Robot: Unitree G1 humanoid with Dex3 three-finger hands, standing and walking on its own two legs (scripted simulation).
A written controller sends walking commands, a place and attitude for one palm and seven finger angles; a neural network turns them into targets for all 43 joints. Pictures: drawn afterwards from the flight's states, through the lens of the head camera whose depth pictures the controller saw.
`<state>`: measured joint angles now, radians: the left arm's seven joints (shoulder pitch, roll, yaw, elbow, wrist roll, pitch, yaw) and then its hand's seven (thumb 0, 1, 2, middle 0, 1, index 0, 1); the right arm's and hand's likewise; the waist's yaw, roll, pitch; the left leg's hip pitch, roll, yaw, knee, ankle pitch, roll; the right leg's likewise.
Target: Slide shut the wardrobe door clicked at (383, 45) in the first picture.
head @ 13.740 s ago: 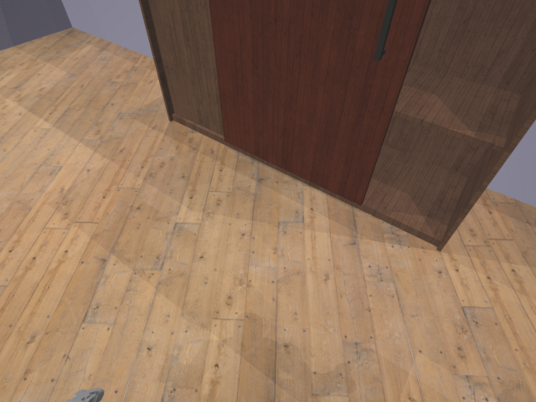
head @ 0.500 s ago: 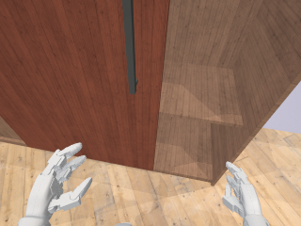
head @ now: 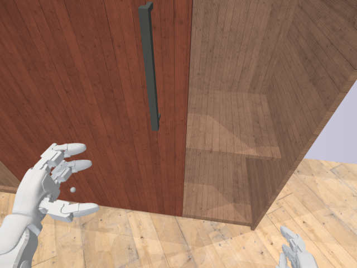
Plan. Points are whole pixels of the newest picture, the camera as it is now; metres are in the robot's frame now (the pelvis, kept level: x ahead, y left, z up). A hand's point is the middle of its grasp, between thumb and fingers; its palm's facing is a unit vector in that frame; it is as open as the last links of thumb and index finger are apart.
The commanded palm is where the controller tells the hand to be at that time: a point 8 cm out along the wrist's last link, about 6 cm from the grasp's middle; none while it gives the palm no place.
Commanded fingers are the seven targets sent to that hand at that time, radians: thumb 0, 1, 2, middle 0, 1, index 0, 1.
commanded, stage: raise the hand with hooked fingers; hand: left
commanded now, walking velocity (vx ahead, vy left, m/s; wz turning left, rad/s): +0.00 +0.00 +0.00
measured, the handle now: (153, 76) +0.52 +0.11 +0.19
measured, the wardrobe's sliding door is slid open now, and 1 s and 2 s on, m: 0.39 0.39 0.39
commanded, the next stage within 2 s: move the hooked fingers beside the handle in 1.04 s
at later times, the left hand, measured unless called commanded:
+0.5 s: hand (34, 136) +0.27 +0.27 +0.21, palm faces +0.07 -0.99 -0.12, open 14.0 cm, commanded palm +0.24 +0.31 +0.21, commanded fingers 0.00 -0.50 0.30 -0.30 -1.20 -0.30 -1.20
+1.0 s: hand (42, 131) +0.28 +0.26 +0.22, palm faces +0.07 -0.99 -0.11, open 14.0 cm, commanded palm +0.25 +0.30 +0.22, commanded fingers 0.00 -0.50 0.30 -0.30 -1.20 -0.30 -1.20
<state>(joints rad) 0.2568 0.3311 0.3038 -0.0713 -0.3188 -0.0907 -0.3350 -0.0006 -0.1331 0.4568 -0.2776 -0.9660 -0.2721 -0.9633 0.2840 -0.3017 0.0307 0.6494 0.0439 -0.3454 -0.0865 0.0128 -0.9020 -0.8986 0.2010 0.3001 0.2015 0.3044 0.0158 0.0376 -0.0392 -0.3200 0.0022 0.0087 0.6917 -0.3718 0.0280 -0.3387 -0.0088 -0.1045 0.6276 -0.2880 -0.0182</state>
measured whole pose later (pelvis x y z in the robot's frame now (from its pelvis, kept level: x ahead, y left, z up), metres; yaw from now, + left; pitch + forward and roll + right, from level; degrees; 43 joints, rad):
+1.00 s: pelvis +0.01 -0.02 +0.02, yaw +0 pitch -4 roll -1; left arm -0.13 0.49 0.50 0.14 -0.32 0.17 -0.47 -0.01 -0.50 0.30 -0.31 -1.20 -0.30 -1.20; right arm 0.22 -0.29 0.07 0.65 0.07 -0.26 -0.09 0.01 -0.90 -0.90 0.20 0.30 0.20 0.30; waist 0.04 0.07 -0.02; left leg -0.13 0.01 0.01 0.47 -0.27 0.01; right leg -0.16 0.01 -0.11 0.43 -0.20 -0.04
